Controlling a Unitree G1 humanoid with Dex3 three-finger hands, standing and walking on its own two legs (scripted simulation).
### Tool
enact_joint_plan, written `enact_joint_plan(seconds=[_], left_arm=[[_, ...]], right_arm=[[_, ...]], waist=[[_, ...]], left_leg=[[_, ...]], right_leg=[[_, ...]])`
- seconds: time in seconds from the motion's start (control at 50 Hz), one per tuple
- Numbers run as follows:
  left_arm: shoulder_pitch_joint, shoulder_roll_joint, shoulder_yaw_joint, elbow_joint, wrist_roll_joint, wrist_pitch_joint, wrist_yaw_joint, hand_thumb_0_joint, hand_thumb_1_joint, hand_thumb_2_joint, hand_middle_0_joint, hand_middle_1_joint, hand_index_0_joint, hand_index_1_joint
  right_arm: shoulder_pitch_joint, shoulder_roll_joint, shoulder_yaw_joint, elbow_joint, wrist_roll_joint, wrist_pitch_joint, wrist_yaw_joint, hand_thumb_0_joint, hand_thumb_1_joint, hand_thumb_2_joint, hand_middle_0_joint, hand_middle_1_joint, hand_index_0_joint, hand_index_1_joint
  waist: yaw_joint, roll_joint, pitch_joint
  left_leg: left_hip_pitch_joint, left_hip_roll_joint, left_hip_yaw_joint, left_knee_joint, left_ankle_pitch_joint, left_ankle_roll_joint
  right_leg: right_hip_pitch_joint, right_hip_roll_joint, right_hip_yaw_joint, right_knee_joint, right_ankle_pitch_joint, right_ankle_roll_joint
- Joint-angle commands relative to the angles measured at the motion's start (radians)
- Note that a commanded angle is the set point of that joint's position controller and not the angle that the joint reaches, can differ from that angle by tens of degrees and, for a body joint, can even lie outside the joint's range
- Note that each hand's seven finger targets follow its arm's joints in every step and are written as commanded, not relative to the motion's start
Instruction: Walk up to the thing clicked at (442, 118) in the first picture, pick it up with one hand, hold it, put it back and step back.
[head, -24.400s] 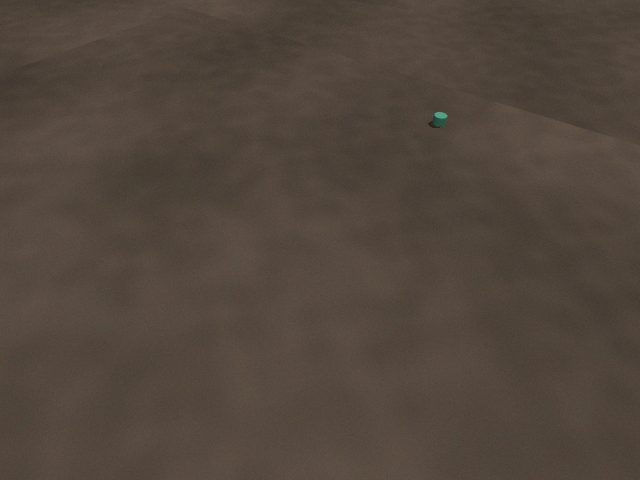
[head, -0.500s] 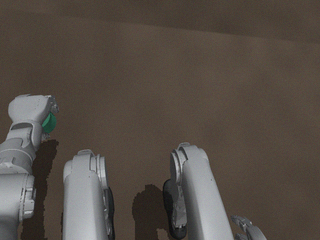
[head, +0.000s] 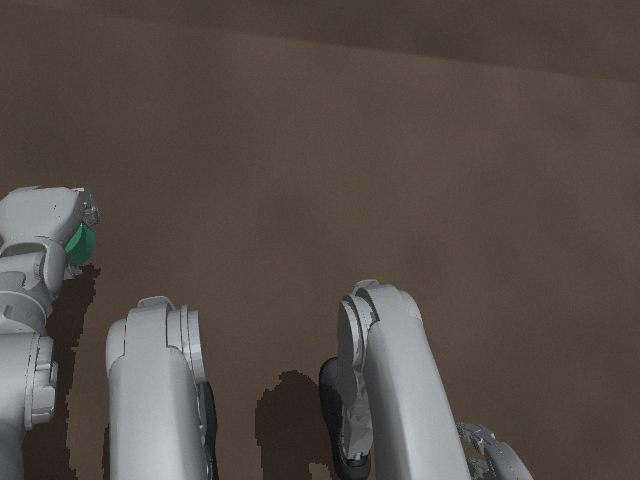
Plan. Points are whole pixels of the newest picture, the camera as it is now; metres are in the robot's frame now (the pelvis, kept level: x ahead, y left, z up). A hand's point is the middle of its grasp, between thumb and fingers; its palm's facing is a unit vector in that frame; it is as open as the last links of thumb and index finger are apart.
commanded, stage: lower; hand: left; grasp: from above
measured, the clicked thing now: (58, 238) +0.42 +0.32 -0.20
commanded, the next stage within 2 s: rest in 0.18 s
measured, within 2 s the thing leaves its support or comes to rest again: rests again in 1.02 s
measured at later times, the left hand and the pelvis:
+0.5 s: hand (85, 248) +0.41 +0.30 -0.24, palm faces -0.46 -0.13 -0.88, open 9.2 cm; pelvis +0.01 +0.00 -0.03, yaw -3 degrees
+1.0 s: hand (96, 251) +0.42 +0.30 -0.28, palm faces -0.44 -0.15 -0.88, open 9.1 cm; pelvis +0.01 +0.00 -0.05, yaw -5 degrees
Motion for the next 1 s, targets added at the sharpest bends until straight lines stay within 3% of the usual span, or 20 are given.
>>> enact_joint_plan(seconds=[0.0, 0.2, 0.26, 0.32, 0.4, 0.48, 0.5, 0.52, 0.56, 0.62, 0.66, 0.7, 0.74, 0.8, 0.84, 0.86, 0.88, 0.94, 0.96, 0.98], left_arm=[[-0.303, 0.28, 0.043, -0.117, -0.011, -0.011, 0.049, 0.0, 0.422, 0.872, -0.808, -0.882, -0.833, -0.855], [-0.29, 0.299, 0.066, -0.071, 0.02, -0.024, 0.115, 0.0, 0.428, 0.894, -0.795, -0.923, -0.824, -0.893], [-0.268, 0.341, 0.1, -0.104, 0.014, -0.023, 0.136, 0.0, 0.42, 0.885, -0.792, -0.919, -0.819, -0.889], [-0.286, 0.308, 0.076, -0.048, 0.011, -0.01, 0.138, 0.0, 0.403, 0.907, -0.774, -0.879, -0.797, -0.854], [-0.272, 0.347, 0.095, -0.017, 0.007, -0.016, 0.142, 0.0, 0.386, 0.879, -0.754, -0.881, -0.782, -0.851], [-0.269, 0.326, 0.083, 0.009, 0.013, -0.03, 0.151, 0.0, 0.405, 0.881, -0.762, -0.894, -0.793, -0.86], [-0.264, 0.376, 0.117, 0.034, 0.022, -0.033, 0.157, 0.0, 0.421, 0.878, -0.762, -0.913, -0.798, -0.873], [-0.261, 0.374, 0.115, 0.009, 0.026, -0.038, 0.159, 0.0, 0.429, 0.885, -0.77, -0.913, -0.805, -0.874], [-0.211, 0.433, 0.186, 0.028, 0.03, -0.043, 0.179, 0.0, 0.451, 0.918, -0.792, -0.912, -0.823, -0.878], [-0.263, 0.353, 0.112, 0.023, 0.028, -0.049, 0.182, 0.0, 0.446, 0.914, -0.789, -0.911, -0.818, -0.879], [-0.283, 0.349, 0.085, 0.045, 0.02, -0.053, 0.179, 0.0, 0.46, 0.871, -0.783, -0.918, -0.823, -0.875], [-0.232, 0.419, 0.133, 0.045, 0.02, -0.059, 0.193, 0.0, 0.447, 0.884, -0.779, -0.91, -0.815, -0.872], [-0.186, 0.47, 0.194, 0.053, 0.036, -0.057, 0.213, 0.0, 0.479, 0.901, -0.787, -0.942, -0.829, -0.897], [-0.227, 0.406, 0.151, 0.053, 0.033, -0.055, 0.216, 0.0, 0.492, 0.945, -0.809, -0.942, -0.841, -0.907], [-0.278, 0.348, 0.078, 0.048, 0.025, -0.056, 0.211, 0.0, 0.469, 0.882, -0.791, -0.919, -0.827, -0.879], [-0.265, 0.365, 0.087, 0.053, 0.012, -0.057, 0.217, 0.0, 0.463, 0.873, -0.788, -0.906, -0.824, -0.867], [-0.237, 0.434, 0.134, 0.06, 0.02, -0.056, 0.227, 0.0, 0.471, 0.877, -0.789, -0.913, -0.827, -0.872], [-0.196, 0.469, 0.177, 0.095, 0.037, -0.049, 0.244, 0.0, 0.497, 0.878, -0.811, -0.907, -0.848, -0.867], [-0.223, 0.427, 0.136, 0.078, 0.036, -0.046, 0.241, 0.0, 0.505, 0.885, -0.82, -0.902, -0.855, -0.864], [-0.236, 0.413, 0.134, 0.089, 0.027, -0.042, 0.245, 0.0, 0.496, 0.888, -0.811, -0.915, -0.847, -0.875]], right_arm=[[0.186, -0.235, -0.058, -0.018, -0.005, -0.014, -0.008, 0.0, -0.904, -0.898, 0.2, 0.3, 0.2, 0.3], [0.16, -0.248, -0.039, -0.014, -0.032, -0.028, 0.005, 0.0, -0.905, -0.898, 0.2, 0.3, 0.2, 0.3], [0.159, -0.247, -0.034, -0.016, -0.039, -0.029, 0.01, 0.0, -0.906, -0.898, 0.2, 0.3, 0.2, 0.3], [0.161, -0.248, -0.022, -0.011, -0.049, -0.031, 0.019, 0.0, -0.891, -0.892, 0.201, 0.3, 0.201, 0.3], [0.158, -0.253, -0.005, -0.005, -0.062, -0.039, 0.028, 0.0, -0.89, -0.892, 0.201, 0.3, 0.201, 0.3], [0.142, -0.255, 0.007, -0.009, -0.075, -0.052, 0.041, 0.0, -0.892, -0.892, 0.201, 0.3, 0.201, 0.3], [0.144, -0.274, 0.005, -0.013, -0.083, -0.057, 0.045, 0.0, -0.893, -0.892, 0.201, 0.3, 0.201, 0.3], [0.152, -0.272, 0.006, -0.015, -0.085, -0.061, 0.049, 0.0, -0.893, -0.892, 0.201, 0.3, 0.201, 0.3], [0.169, -0.28, 0.004, 0.007, -0.094, -0.056, 0.054, 0.0, -0.893, -0.892, 0.201, 0.3, 0.201, 0.3], [0.132, -0.272, 0.011, -0.01, -0.103, -0.065, 0.07, 0.0, -0.892, -0.893, 0.201, 0.3, 0.201, 0.3], [0.121, -0.275, 0.029, -0.013, -0.11, -0.081, 0.079, 0.0, -0.893, -0.893, 0.201, 0.3, 0.201, 0.3], [0.116, -0.289, 0.026, -0.012, -0.106, -0.087, 0.078, 0.0, -0.892, -0.893, 0.201, 0.3, 0.201, 0.3], [0.152, -0.297, 0.028, 0.009, -0.12, -0.086, 0.081, 0.0, -0.891, -0.892, 0.201, 0.3, 0.201, 0.3], [0.136, -0.283, 0.032, 0.005, -0.125, -0.091, 0.095, 0.0, -0.892, -0.894, 0.201, 0.3, 0.201, 0.3], [0.112, -0.286, 0.04, -0.012, -0.127, -0.107, 0.104, 0.0, -0.894, -0.895, 0.201, 0.3, 0.201, 0.3], [0.107, -0.292, 0.045, 0.005, -0.124, -0.108, 0.105, 0.0, -0.893, -0.894, 0.201, 0.3, 0.201, 0.3], [0.117, -0.312, 0.04, -0.002, -0.122, -0.114, 0.106, 0.0, -0.893, -0.894, 0.201, 0.3, 0.201, 0.3], [0.13, -0.301, 0.051, 0.015, -0.134, -0.115, 0.117, 0.0, -0.892, -0.895, 0.201, 0.3, 0.201, 0.3], [0.121, -0.308, 0.042, 0.002, -0.133, -0.119, 0.122, 0.0, -0.892, -0.894, 0.201, 0.3, 0.201, 0.3], [0.119, -0.311, 0.048, -0.001, -0.133, -0.124, 0.124, 0.0, -0.893, -0.895, 0.201, 0.3, 0.201, 0.3]], waist=[[-0.009, 0.236, -0.637], [-0.034, 0.308, -0.617], [-0.011, 0.344, -0.657], [-0.052, 0.274, -0.623], [-0.041, 0.28, -0.618], [-0.058, 0.297, -0.583], [-0.075, 0.287, -0.573], [-0.067, 0.309, -0.589], [-0.053, 0.314, -0.607], [-0.083, 0.33, -0.56], [-0.097, 0.329, -0.535], [-0.066, 0.325, -0.565], [-0.066, 0.327, -0.565], [-0.099, 0.338, -0.544], [-0.116, 0.348, -0.515], [-0.1, 0.333, -0.526], [-0.096, 0.342, -0.535], [-0.089, 0.342, -0.532], [-0.1, 0.346, -0.523], [-0.111, 0.344, -0.509]], left_leg=[[0.478, -0.024, 0.089, -0.208, 0.117, 0.036], [0.503, -0.019, 0.075, -0.168, 0.122, 0.024], [0.499, -0.02, 0.079, -0.156, 0.147, 0.023], [0.444, -0.016, 0.074, -0.123, 0.145, 0.034], [0.421, -0.014, 0.066, -0.11, 0.145, 0.034], [0.445, -0.014, 0.055, -0.102, 0.138, 0.028], [0.44, -0.012, 0.052, -0.088, 0.151, 0.028], [0.454, -0.013, 0.057, -0.086, 0.185, 0.026], [0.453, -0.009, 0.054, -0.075, 0.214, 0.024], [0.432, -0.005, 0.045, -0.071, 0.165, 0.023], [0.421, -0.009, 0.042, -0.063, 0.135, 0.025], [0.415, -0.004, 0.039, -0.057, 0.139, 0.026], [0.417, -0.005, 0.044, -0.05, 0.166, 0.024], [0.435, -0.001, 0.034, -0.041, 0.18, 0.021], [0.418, -0.002, 0.028, -0.04, 0.159, 0.023], [0.418, -0.001, 0.021, -0.048, 0.142, 0.024], [0.428, -0.001, 0.024, -0.043, 0.165, 0.023], [0.415, 0.002, 0.027, -0.035, 0.176, 0.02], [0.415, 0.003, 0.028, -0.031, 0.174, 0.02], [0.413, 0.001, 0.026, -0.033, 0.165, 0.02]], right_leg=[[0.284, 0.032, -0.08, -0.241, 0.181, -0.05], [0.221, 0.038, -0.106, -0.176, 0.193, -0.053], [0.26, 0.039, -0.097, -0.167, 0.217, -0.052], [0.262, 0.046, -0.101, -0.171, 0.23, -0.041], [0.294, 0.052, -0.1, -0.164, 0.229, -0.04], [0.251, 0.053, -0.126, -0.134, 0.222, -0.046], [0.257, 0.053, -0.134, -0.124, 0.236, -0.044], [0.284, 0.055, -0.126, -0.121, 0.273, -0.042], [0.307, 0.056, -0.129, -0.112, 0.299, -0.04], [0.262, 0.062, -0.133, -0.11, 0.259, -0.045], [0.257, 0.06, -0.139, -0.113, 0.231, -0.043], [0.289, 0.066, -0.131, -0.117, 0.231, -0.042], [0.314, 0.062, -0.14, -0.107, 0.258, -0.038], [0.282, 0.064, -0.151, -0.09, 0.28, -0.039], [0.268, 0.067, -0.149, -0.095, 0.267, -0.038], [0.269, 0.071, -0.152, -0.103, 0.246, -0.039], [0.294, 0.068, -0.152, -0.101, 0.268, -0.037], [0.309, 0.071, -0.156, -0.086, 0.28, -0.037], [0.303, 0.071, -0.149, -0.086, 0.278, -0.038], [0.291, 0.07, -0.158, -0.088, 0.274, -0.037]])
